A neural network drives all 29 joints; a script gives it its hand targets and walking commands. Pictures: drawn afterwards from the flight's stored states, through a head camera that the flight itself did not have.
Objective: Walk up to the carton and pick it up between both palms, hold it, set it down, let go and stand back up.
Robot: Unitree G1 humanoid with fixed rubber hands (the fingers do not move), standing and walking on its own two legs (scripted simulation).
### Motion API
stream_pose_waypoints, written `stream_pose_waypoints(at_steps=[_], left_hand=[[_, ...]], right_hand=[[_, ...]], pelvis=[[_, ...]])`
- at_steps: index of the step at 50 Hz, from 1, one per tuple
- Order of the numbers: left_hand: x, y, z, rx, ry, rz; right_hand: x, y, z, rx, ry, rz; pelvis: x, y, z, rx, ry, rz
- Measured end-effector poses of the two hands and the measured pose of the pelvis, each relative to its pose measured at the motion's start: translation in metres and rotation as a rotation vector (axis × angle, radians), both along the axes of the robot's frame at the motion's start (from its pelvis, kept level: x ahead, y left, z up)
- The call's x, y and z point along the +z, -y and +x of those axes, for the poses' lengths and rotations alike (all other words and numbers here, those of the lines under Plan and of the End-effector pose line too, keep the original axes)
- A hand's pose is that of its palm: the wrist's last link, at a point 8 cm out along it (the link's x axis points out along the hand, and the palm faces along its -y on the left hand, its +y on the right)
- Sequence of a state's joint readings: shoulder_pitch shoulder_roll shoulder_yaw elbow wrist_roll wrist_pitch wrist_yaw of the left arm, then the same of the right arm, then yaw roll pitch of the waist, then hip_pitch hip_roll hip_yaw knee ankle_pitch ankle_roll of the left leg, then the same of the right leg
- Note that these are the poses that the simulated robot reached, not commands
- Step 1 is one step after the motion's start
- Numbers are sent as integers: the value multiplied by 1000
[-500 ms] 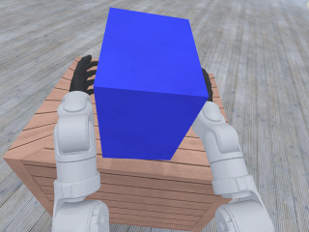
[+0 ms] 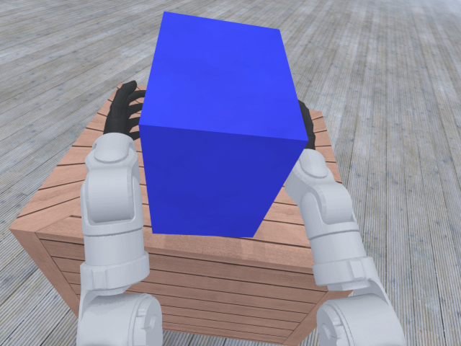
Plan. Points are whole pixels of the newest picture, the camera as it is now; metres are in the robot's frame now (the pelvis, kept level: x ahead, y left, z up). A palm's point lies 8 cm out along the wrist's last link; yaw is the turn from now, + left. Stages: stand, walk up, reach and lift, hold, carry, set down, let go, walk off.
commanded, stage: hold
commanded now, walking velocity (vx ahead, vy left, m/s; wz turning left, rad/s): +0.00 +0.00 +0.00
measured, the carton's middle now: (212, 136) +0.40 +0.02 +0.18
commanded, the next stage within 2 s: none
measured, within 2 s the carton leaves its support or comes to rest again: neither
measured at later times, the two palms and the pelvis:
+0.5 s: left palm (122, 135) +0.35 +0.15 +0.21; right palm (299, 149) +0.36 -0.12 +0.20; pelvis +0.01 +0.00 +0.00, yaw -1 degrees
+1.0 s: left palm (118, 137) +0.35 +0.16 +0.21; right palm (296, 150) +0.36 -0.11 +0.19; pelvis +0.00 +0.00 +0.00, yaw +0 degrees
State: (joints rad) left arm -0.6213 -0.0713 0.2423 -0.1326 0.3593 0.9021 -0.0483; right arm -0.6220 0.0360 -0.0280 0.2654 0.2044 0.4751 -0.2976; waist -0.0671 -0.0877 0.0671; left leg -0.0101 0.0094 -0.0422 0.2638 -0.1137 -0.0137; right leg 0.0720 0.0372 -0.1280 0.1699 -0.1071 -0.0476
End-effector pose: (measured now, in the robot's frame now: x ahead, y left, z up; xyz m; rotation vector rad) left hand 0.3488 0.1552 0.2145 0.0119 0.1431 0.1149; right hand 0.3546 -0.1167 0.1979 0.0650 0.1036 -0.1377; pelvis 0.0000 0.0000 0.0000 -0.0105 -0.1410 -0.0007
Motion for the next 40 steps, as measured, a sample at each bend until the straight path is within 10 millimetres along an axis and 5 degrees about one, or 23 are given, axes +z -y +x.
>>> stream_pose_waypoints(at_steps=[40], left_hand=[[0,-4,-2,16,-3,6]], right_hand=[[-2,-4,2,18,-8,-8]], pelvis=[[0,-2,3,-3,13,-2]])
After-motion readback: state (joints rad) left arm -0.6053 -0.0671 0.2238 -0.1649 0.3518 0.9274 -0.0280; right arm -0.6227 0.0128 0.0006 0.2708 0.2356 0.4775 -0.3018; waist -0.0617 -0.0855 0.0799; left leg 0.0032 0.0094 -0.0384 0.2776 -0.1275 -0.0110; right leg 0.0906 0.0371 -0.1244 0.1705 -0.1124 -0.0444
